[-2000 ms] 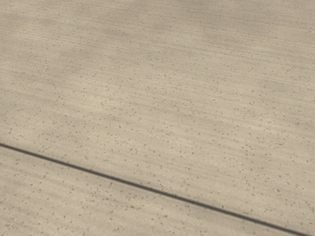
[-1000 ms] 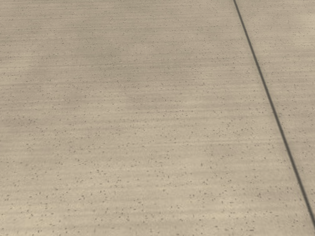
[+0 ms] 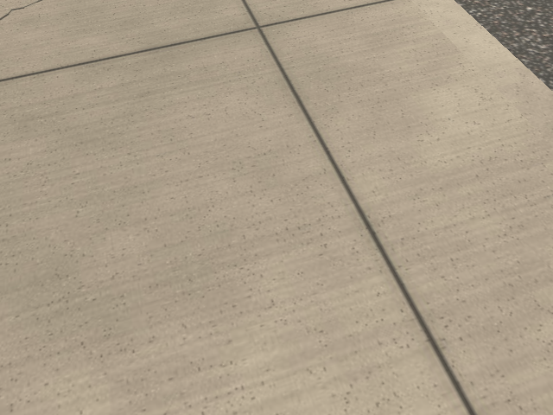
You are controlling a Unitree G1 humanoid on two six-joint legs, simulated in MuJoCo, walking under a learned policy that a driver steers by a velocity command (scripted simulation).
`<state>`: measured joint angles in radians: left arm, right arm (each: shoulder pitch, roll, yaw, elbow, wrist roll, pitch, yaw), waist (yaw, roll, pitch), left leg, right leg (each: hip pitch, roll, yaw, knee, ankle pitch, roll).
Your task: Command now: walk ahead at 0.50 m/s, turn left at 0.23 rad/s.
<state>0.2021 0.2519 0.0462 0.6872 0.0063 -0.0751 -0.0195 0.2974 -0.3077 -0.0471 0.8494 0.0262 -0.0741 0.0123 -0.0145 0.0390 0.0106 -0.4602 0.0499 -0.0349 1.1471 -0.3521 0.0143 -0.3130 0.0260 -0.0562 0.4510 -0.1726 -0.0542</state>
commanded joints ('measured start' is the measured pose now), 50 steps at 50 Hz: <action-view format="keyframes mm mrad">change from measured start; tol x32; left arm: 1 24 99 32 -23 5 -33 -1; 50 38 109 30 13 10 -33 6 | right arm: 1 11 -53 -20 -62 1 13 -5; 15 -326 -9 -5 -218 -6 22 51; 22 133 -257 -101 -180 -4 26 18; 50 -28 -78 -41 -232 -8 25 -18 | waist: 1 4 -134 -35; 16 79 -93 67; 22 -87 141 -420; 50 40 -146 1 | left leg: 1 -189 78 -67 -4 95 -15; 10 -221 46 -16 -410 469 -15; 19 102 -113 154 -567 186 124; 22 906 301 -830 -799 97 441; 29 253 102 -290 -912 475 295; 38 227 57 -300 -838 241 199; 43 216 0 -327 -502 240 114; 46 -341 -76 -165 148 -175 7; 50 -238 18 -102 29 22 7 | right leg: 1 168 -276 256 -291 104 -170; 14 379 -300 -72 -282 325 -98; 19 397 -281 -153 151 942 -29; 22 -428 30 103 957 -437 83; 23 -525 -36 166 966 -355 63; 42 18 -32 122 1 113 49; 45 654 -459 870 -133 -309 -211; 50 204 -267 404 -233 -82 -131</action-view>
